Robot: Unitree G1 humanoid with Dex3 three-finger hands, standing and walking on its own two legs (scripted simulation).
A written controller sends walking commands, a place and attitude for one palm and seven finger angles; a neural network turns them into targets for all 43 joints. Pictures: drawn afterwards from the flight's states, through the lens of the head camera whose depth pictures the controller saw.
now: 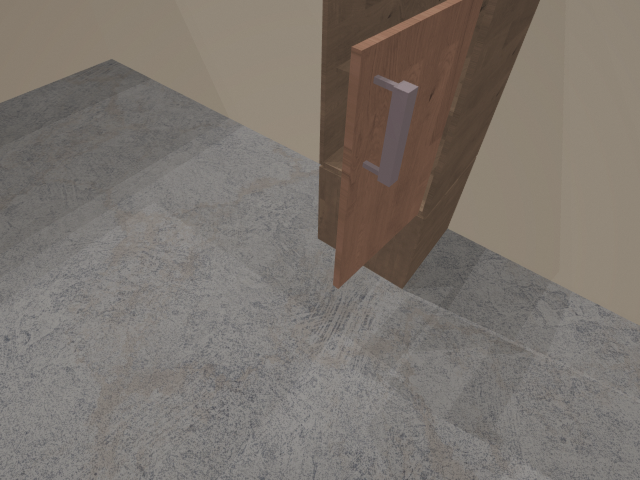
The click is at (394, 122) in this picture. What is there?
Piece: cupboard door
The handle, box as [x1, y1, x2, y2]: [362, 75, 418, 186]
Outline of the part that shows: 376,75 374,77 373,82 391,90 392,96 380,166 378,167 366,160 363,162 362,166 375,173 378,176 377,180 389,186 397,179 418,87 403,80 399,83 396,83 384,77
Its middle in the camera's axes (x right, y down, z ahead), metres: +0.10 -0.17 +0.64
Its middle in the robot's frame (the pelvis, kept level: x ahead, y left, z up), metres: +0.62 -0.07 +0.10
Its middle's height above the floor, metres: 0.88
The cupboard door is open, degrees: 85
